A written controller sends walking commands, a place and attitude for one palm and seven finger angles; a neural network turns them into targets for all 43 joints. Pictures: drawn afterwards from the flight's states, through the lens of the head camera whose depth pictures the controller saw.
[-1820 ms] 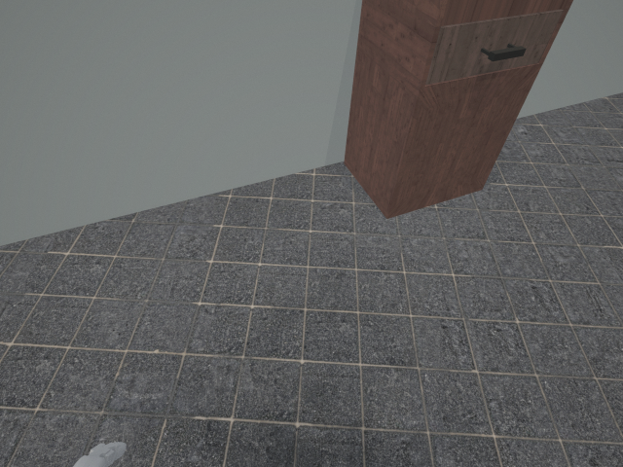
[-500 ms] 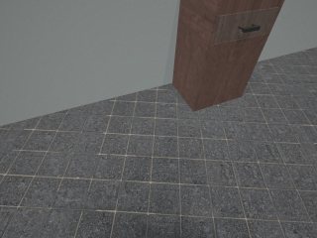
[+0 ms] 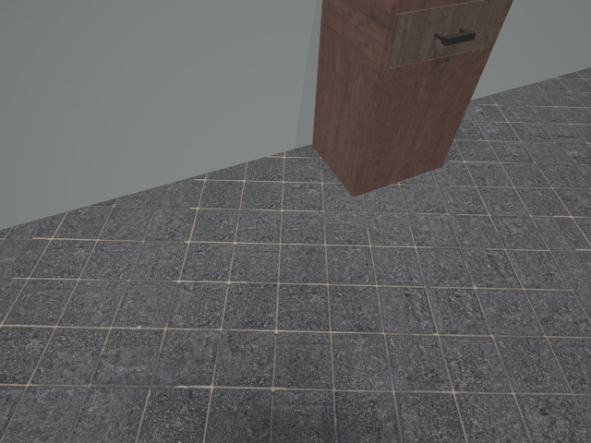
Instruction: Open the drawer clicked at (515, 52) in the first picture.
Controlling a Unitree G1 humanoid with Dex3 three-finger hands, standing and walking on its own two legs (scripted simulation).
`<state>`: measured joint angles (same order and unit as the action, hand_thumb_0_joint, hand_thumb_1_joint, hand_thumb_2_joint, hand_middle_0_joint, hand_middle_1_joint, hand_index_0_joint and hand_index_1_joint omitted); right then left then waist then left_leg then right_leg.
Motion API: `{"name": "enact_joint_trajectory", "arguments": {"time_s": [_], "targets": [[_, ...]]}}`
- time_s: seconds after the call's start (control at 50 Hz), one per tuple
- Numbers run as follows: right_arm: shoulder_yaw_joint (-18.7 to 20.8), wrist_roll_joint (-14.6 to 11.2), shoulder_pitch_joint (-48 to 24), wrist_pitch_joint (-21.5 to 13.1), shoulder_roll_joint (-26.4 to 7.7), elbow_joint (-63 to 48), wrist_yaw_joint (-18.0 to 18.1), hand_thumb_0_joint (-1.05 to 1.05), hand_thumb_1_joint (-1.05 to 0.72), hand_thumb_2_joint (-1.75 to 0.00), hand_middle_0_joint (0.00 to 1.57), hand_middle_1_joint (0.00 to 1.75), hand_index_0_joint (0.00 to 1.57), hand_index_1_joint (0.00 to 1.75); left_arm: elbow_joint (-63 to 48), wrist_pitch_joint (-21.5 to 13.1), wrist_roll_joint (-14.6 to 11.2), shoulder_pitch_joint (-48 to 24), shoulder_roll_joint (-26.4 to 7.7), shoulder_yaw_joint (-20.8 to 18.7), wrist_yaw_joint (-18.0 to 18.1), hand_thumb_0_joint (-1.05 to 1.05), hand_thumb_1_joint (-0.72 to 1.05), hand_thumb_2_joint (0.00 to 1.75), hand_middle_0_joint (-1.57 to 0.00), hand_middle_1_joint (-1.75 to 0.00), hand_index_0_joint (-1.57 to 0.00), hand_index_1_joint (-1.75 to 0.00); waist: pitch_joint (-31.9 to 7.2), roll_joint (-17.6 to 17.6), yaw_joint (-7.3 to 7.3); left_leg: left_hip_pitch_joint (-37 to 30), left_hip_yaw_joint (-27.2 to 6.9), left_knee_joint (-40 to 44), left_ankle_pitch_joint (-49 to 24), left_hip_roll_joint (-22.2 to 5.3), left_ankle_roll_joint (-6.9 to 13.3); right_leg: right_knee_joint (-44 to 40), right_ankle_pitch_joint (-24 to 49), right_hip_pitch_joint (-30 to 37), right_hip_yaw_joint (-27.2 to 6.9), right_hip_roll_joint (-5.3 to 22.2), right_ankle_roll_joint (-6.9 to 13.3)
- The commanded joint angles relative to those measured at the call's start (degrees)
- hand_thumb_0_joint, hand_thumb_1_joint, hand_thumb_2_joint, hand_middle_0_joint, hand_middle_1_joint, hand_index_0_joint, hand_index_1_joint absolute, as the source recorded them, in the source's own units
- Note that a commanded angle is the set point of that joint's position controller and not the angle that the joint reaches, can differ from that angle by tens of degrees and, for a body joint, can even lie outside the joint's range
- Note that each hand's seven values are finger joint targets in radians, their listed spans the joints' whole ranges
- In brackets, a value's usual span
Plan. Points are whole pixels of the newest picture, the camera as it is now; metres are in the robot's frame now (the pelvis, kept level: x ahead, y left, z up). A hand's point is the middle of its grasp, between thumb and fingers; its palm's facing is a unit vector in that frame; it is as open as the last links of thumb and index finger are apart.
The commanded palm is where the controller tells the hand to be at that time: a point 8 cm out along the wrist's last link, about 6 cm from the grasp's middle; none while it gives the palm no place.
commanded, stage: walk to a spot facing it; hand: left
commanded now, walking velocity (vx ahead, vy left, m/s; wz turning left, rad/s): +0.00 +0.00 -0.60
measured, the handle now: (454, 35) +1.44 -0.47 -0.04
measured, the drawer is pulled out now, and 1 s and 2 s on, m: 0.00 0.00 0.00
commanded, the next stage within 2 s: none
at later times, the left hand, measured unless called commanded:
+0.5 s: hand out of the picture +0.05 +0.15 -0.16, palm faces -0.17 -0.95 -0.25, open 7.4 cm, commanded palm none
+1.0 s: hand (178, 423) +0.18 +0.20 -0.17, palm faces -0.45 -0.87 -0.18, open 7.4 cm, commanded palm none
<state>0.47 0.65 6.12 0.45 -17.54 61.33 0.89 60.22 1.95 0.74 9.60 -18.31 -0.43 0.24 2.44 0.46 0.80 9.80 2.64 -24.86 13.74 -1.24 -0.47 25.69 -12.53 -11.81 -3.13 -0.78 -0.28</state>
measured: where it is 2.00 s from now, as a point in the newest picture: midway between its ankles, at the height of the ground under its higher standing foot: outside the picture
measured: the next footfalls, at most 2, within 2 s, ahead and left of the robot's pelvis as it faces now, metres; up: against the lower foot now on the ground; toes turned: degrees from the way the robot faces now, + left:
left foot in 0.78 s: +0.05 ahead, +0.11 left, +0.00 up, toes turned -24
right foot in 1.38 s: +0.09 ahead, -0.24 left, +0.00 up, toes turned -54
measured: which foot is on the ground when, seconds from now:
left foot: down 0.00-0.22, up 0.24-0.76, down 0.78-1.00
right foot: down 0.00-0.78, up 0.80-1.00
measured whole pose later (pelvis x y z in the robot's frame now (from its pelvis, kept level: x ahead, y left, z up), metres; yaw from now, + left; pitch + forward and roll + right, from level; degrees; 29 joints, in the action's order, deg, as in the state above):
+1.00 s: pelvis +0.01 +0.04 +0.01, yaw -32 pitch -1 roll -3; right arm 1.3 1.1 19.3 -1.4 -11.0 54.9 1.6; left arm 52.6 3.5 2.3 15.4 -17.0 -6.8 -3.1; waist -1.8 2.5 0.7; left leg 5.8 7.0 -22.4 16.3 -3.4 2.0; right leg 70.6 -11.3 -35.7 -2.4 -0.4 -3.1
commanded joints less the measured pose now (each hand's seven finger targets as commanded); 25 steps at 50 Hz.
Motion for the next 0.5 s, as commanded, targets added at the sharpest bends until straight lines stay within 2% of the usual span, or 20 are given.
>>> {"name": "enact_joint_trajectory", "arguments": {"time_s": [0.0,0.02,0.04,0.06,0.08,0.1,0.12,0.14,0.16,0.18,0.2,0.22,0.24,0.26,0.28,0.32,0.38,0.46,0.48], "targets": [[2.8,0.1,2.7,0.0,-8.7,-5.0,1.0,0.0,-0.9,-0.9,0.2,0.3,0.2,0.3,-5.8,0.2,0.3,0.7,-6.4,-2.1,0.0,0.0,0.9,0.9,-0.2,-0.3,-0.2,-0.3,-2.9,-2.8,-1.19,-2.4,-4.9,2.1,-7.9,-10.1,2.6,5.4,11.9,-6.5,-3.4,3.6,0.9],[3.2,0.2,2.3,0.1,-9.2,-5.8,1.0,0.0,-0.9,-0.9,0.2,0.3,0.2,0.3,-6.4,0.3,0.3,1.2,-5.9,-2.2,-0.1,0.0,0.9,0.9,-0.2,-0.3,-0.2,-0.3,-2.6,-4.6,-0.99,-2.0,-5.7,2.8,-7.3,-11.7,3.5,8.5,9.4,-8.0,-2.5,2.5,0.6],[3.6,0.1,2.2,0.1,-9.5,-6.5,1.0,0.0,-0.9,-0.9,0.2,0.3,0.2,0.3,-7.0,0.5,0.3,1.5,-5.3,-2.4,-0.4,0.0,0.9,0.9,-0.2,-0.3,-0.2,-0.3,-2.5,-7.3,-0.98,-0.6,-7.0,3.9,-8.0,-14.2,5.1,13.2,3.9,-8.4,-0.9,1.4,0.1],[3.8,0.1,1.8,-0.1,-9.7,-7.1,1.0,0.0,-0.9,-0.9,0.2,0.3,0.2,0.3,-7.6,0.8,0.3,2.0,-4.5,-2.6,-0.4,0.0,0.9,0.9,-0.2,-0.3,-0.2,-0.3,-2.5,-10.5,-0.63,-0.2,-8.7,5.4,-11.1,-17.0,7.5,19.8,-7.2,-10.0,0.9,0.5,-0.4],[4.1,0.2,1.3,-0.3,-9.4,-7.7,0.9,0.0,-0.9,-0.9,0.2,0.3,0.2,0.3,-8.2,1.1,0.3,2.4,-3.8,-2.9,-0.5,0.0,0.9,0.9,-0.2,-0.3,-0.2,-0.3,-2.4,-11.6,-0.46,0.8,-9.0,6.0,-14.4,-19.6,9.7,25.1,-14.3,-10.3,2.1,1.0,-0.9],[4.2,0.3,0.3,-0.4,-9.1,-8.6,0.9,0.0,-0.9,-0.9,0.2,0.3,0.2,0.3,-8.7,1.1,0.3,3.2,-3.4,-3.2,-0.6,0.0,0.9,0.9,-0.2,-0.3,-0.2,-0.3,-2.2,-11.7,0.19,2.2,-8.3,4.9,-17.0,-20.4,10.4,26.4,-16.4,-9.5,1.4,2.3,-0.8],[4.4,0.5,-1.0,-0.4,-8.8,-9.4,0.9,0.0,-0.9,-0.9,0.2,0.3,0.2,0.3,-8.8,1.1,0.3,4.6,-3.0,-3.5,-0.7,0.0,0.9,0.9,-0.2,-0.3,-0.2,-0.3,-2.1,-11.0,1.12,3.3,-6.1,2.7,-18.0,-20.0,9.7,24.2,-16.2,-7.9,1.6,3.3,-0.5],[4.6,0.6,-2.1,-0.2,-8.7,-9.8,0.9,0.0,-0.9,-0.9,0.2,0.3,0.2,0.3,-8.6,0.9,0.3,7.0,-2.5,-3.7,-0.9,0.0,0.9,0.9,-0.2,-0.3,-0.2,-0.3,-2.6,-9.9,2.4,4.5,-3.2,-1.1,-17.1,-18.6,7.8,19.6,-12.7,-4.7,2.8,3.4,-0.4],[4.8,0.6,-2.4,0.0,-8.5,-10.1,0.8,0.0,-0.9,-0.9,0.2,0.3,0.2,0.3,-8.0,0.5,0.6,9.7,-2.7,-3.9,-1.1,0.0,0.9,0.9,-0.2,-0.3,-0.2,-0.3,-3.4,-7.1,3.44,6.4,-0.3,-6.7,-13.5,-16.1,5.4,13.2,-6.4,-1.1,4.2,2.8,-0.6],[4.6,0.2,-1.9,0.6,-6.6,-10.4,0.7,0.0,-0.9,-0.9,0.2,0.3,0.2,0.3,-7.6,-0.2,0.9,12.3,-4.9,-4.6,-0.9,0.0,0.9,0.9,-0.2,-0.3,-0.2,-0.3,-3.4,2.0,4.54,10.6,3.8,-18.6,-4.1,-10.9,1.1,1.8,4.3,2.5,-1.2,5.8,0.2],[3.7,0.0,0.5,0.8,-1.1,-12.2,0.4,0.0,-0.9,-0.9,0.2,0.3,0.2,0.3,-8.3,-1.3,1.5,12.2,-11.2,-5.7,0.1,0.0,0.9,0.9,-0.2,-0.3,-0.2,-0.3,-2.0,22.0,3.2,24.6,5.4,-34.1,19.4,-1.1,-3.0,-7.8,17.5,4.9,-26.3,20.0,4.7],[3.7,-0.1,-1.6,1.1,-2.7,-13.1,0.6,0.0,-0.9,-0.9,0.2,0.3,0.2,0.3,-8.6,-1.0,0.5,13.4,-11.0,-5.5,0.8,0.0,0.9,0.9,-0.2,-0.3,-0.2,-0.3,-2.8,16.6,4.23,22.8,-2.9,-39.3,20.3,-1.1,-2.2,-10.0,21.0,1.3,-28.7,22.2,9.0],[4.2,-0.2,-0.3,1.3,-2.7,-12.5,0.5,0.0,-0.9,-0.9,0.2,0.3,0.2,0.3,-9.6,-0.8,0.6,9.9,-9.7,-5.6,1.0,0.0,0.9,0.9,-0.2,-0.3,-0.2,-0.3,-2.6,12.5,1.96,22.4,-4.8,-41.5,15.9,-2.7,-1.7,-10.2,10.1,0.0,-24.1,19.9,10.8],[4.3,-0.1,-1.3,1.1,-2.8,-11.9,0.3,0.0,-0.9,-0.9,0.2,0.3,0.2,0.3,-10.4,-0.8,0.5,7.4,-7.7,-5.6,1.0,0.0,0.9,0.9,-0.2,-0.3,-0.2,-0.3,-1.0,11.1,1.68,23.0,-4.5,-42.4,12.9,-3.3,-1.8,-9.9,7.7,-2.0,-24.1,17.1,9.7],[4.2,0.0,-0.8,1.0,-3.1,-11.3,0.2,0.0,-0.9,-0.9,0.2,0.3,0.2,0.3,-11.0,-1.1,0.4,5.6,-6.6,-5.2,0.9,0.0,0.9,0.9,-0.2,-0.3,-0.2,-0.3,-0.4,8.5,0.78,22.8,-4.9,-42.8,9.4,-3.7,-2.2,-9.2,8.4,-2.3,-21.8,15.3,9.3],[4.2,0.2,0.3,0.9,-2.0,-10.6,0.3,0.0,-0.9,-0.9,0.2,0.3,0.2,0.3,-11.0,-1.6,0.2,6.1,-4.7,-4.9,0.8,0.0,0.9,0.9,-0.2,-0.3,-0.2,-0.3,-3.1,5.0,0.28,21.9,-4.6,-40.8,6.6,-3.2,-3.0,-7.3,15.3,0.8,-18.6,13.3,9.3],[4.0,0.2,1.0,1.1,-1.1,-10.1,0.5,0.0,-0.9,-0.9,0.2,0.3,0.2,0.3,-10.3,-1.8,0.1,8.4,-4.9,-5.3,0.8,0.0,0.9,0.9,-0.2,-0.3,-0.2,-0.3,-6.5,4.2,0.8,22.4,-4.2,-38.6,5.6,-2.5,-3.8,-5.7,19.7,6.1,-17.0,11.7,8.4],[4.0,0.2,-0.4,1.1,-0.9,-10.9,0.9,0.0,-0.9,-0.9,0.2,0.3,0.2,0.3,-9.7,-1.6,0.2,10.0,-4.4,-5.5,0.8,0.0,0.9,0.9,-0.2,-0.3,-0.2,-0.3,-6.6,5.6,1.7,23.4,-4.8,-36.3,6.0,-2.2,-4.3,-5.9,19.4,8.0,-18.6,11.3,8.4],[4.0,0.2,-0.6,1.1,-1.0,-11.3,0.9,0.0,-0.9,-0.9,0.2,0.3,0.2,0.3,-9.9,-1.5,0.3,9.9,-4.7,-5.6,0.8,0.0,0.9,0.9,-0.2,-0.3,-0.2,-0.3,-6.5,6.0,1.72,23.1,-4.7,-35.4,6.7,-2.1,-4.3,-6.1,18.9,7.8,-19.5,11.4,9.0]]}}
